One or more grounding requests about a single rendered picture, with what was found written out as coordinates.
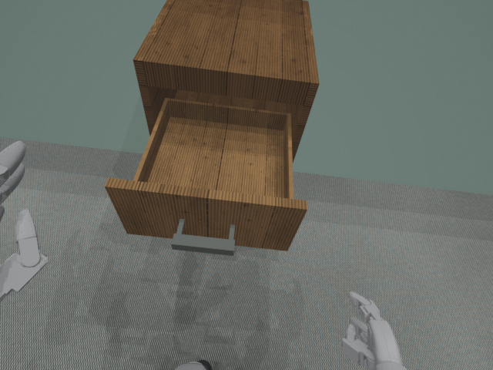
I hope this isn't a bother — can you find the cabinet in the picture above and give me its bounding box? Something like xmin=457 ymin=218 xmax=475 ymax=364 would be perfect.
xmin=133 ymin=0 xmax=320 ymax=161

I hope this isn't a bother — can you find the handle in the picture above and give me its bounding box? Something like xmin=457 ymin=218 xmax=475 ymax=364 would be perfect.
xmin=171 ymin=219 xmax=235 ymax=256

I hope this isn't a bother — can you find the drawer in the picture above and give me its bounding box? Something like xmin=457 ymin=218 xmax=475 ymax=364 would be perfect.
xmin=105 ymin=98 xmax=307 ymax=251

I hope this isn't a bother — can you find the robot right hand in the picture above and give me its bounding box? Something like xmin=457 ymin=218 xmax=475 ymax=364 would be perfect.
xmin=342 ymin=291 xmax=402 ymax=370

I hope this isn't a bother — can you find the robot left hand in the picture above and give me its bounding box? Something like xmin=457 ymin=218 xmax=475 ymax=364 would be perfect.
xmin=0 ymin=140 xmax=48 ymax=302

